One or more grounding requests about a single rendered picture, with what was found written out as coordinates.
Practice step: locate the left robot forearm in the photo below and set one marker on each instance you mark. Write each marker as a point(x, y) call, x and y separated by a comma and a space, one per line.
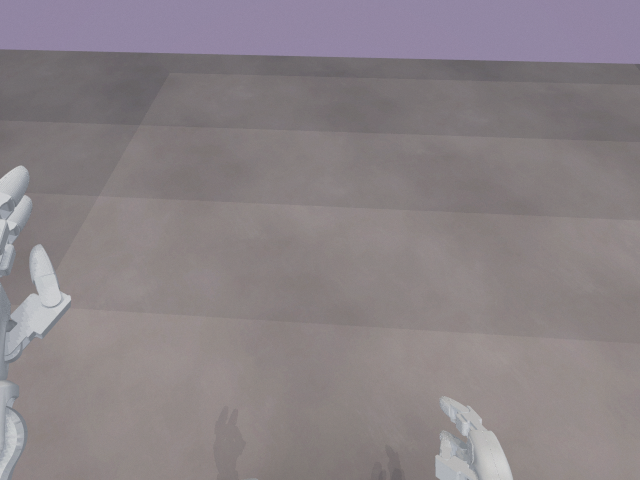
point(13, 430)

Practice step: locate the left robot hand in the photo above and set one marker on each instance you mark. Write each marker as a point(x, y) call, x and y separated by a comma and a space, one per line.
point(38, 314)

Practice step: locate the right robot hand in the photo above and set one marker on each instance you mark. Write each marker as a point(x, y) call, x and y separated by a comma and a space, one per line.
point(482, 458)

